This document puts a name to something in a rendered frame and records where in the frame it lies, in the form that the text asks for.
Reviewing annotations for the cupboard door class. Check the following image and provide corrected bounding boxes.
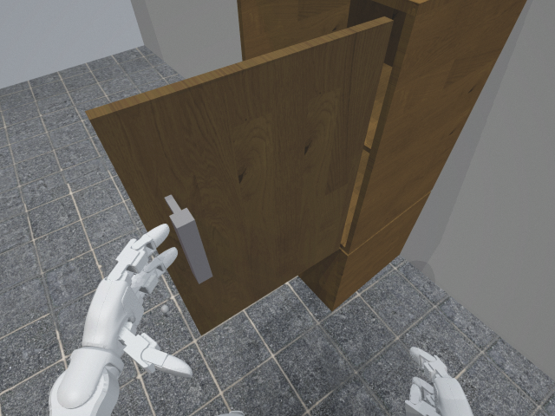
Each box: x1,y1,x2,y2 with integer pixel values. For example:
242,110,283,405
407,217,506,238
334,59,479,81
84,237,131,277
85,16,394,335

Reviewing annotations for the robot left hand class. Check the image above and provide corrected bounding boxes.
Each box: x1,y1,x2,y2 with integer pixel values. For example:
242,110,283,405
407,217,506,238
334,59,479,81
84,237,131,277
82,224,193,378

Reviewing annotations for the handle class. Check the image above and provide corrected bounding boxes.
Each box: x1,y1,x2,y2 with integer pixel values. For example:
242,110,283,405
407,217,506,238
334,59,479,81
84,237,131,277
165,194,212,284

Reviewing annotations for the robot right hand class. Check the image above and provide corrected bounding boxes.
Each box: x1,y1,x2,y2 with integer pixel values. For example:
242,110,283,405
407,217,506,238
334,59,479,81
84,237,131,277
405,347,473,416

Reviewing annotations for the left robot forearm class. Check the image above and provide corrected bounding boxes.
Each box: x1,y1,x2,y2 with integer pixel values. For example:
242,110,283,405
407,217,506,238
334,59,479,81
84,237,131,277
49,347,124,416

